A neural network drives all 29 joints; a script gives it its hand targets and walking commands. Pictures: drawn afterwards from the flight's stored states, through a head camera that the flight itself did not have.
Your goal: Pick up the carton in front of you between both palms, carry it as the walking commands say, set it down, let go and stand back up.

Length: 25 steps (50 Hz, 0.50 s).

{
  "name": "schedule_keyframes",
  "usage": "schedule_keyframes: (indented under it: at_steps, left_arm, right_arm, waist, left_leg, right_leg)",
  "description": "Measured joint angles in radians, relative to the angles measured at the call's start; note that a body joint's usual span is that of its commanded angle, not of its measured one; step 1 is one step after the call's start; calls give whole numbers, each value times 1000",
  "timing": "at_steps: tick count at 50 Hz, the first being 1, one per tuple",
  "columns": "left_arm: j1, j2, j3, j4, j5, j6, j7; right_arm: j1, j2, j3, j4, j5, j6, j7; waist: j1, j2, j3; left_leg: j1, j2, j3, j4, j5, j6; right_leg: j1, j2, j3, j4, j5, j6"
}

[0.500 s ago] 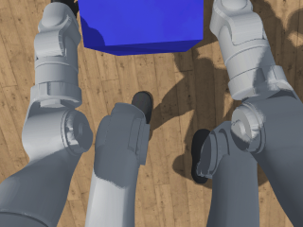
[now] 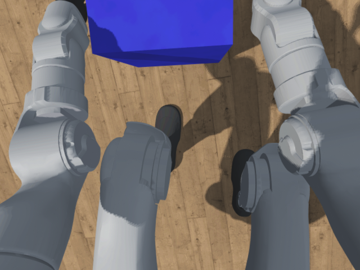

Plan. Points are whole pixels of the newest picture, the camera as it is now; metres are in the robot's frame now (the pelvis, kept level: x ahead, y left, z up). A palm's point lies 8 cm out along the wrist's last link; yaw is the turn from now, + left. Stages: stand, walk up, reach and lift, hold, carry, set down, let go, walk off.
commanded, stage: set down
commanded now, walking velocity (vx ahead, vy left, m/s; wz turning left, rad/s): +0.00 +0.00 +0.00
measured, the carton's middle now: (168, 5) +0.52 +0.17 -0.25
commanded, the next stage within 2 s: let go in 1.86 s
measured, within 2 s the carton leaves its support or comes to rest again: rests again in 0.12 s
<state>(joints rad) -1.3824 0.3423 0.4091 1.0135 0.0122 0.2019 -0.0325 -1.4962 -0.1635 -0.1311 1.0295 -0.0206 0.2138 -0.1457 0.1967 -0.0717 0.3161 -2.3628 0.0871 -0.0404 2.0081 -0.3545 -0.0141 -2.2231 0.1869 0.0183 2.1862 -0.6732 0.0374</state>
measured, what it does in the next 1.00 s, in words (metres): stands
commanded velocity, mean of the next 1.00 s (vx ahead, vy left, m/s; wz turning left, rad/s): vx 0.00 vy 0.00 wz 0.00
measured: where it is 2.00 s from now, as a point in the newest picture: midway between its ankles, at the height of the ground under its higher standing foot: (204, 172)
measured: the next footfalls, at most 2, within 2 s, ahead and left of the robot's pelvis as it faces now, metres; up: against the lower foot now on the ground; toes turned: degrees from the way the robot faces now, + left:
none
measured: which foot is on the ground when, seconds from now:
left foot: down 0.00-1.00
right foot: down 0.00-1.00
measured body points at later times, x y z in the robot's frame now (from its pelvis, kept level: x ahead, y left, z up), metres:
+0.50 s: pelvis +0.00 +0.00 +0.00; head +0.37 +0.05 +0.24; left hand +0.48 +0.32 -0.18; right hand +0.57 +0.02 -0.19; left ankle +0.16 +0.14 -0.35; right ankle +0.08 -0.11 -0.35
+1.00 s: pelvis +0.00 +0.01 +0.01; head +0.37 +0.07 +0.25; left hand +0.49 +0.36 -0.15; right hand +0.60 +0.01 -0.14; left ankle +0.16 +0.14 -0.35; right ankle +0.08 -0.11 -0.35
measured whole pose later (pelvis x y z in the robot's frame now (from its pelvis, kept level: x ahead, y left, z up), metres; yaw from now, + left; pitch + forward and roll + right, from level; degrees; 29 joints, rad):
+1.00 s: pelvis +0.00 +0.01 +0.01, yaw +2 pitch +37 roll -1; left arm -1.39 0.41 0.37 1.02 -0.17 0.06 0.03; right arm -1.49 -0.32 0.02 0.89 0.12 0.19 -0.14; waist 0.17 -0.04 0.38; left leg -2.30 0.05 -0.01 1.99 -0.34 0.01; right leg -2.13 0.14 0.04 2.17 -0.70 0.06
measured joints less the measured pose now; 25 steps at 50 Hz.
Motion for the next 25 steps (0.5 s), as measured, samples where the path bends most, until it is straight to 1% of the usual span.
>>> schedule_keyframes:
  at_steps: [6, 15, 20, 25]
  left_arm:
    - [-8, 15, 16, 26, -4, -17, -18]
    - [-19, 15, 42, 46, 21, -31, -34]
    - [-23, 18, 57, 59, 30, -42, -46]
    - [-34, 18, 78, 84, 38, -66, -50]
  right_arm:
    - [-19, 8, -21, 8, -34, -9, 21]
    - [-34, 8, -59, 34, -82, -26, 56]
    - [-43, 6, -66, 48, -96, -35, 71]
    - [-52, -3, -49, 58, -95, -41, 77]
  waist:
    - [-8, 7, 19]
    - [-8, 6, 31]
    - [-11, 11, 40]
    - [-12, 18, 53]
  left_leg:
    - [5, -1, 6, 4, 5, -1]
    - [12, -1, 6, 9, 5, -2]
    - [16, -2, 6, 10, 6, -3]
    - [21, -5, 6, 11, 9, -3]
  right_leg:
    - [1, -1, 5, 12, 2, -1]
    - [6, 0, 4, 19, 2, -4]
    - [9, -2, 4, 22, 2, -4]
    - [16, -4, 4, 25, 2, -2]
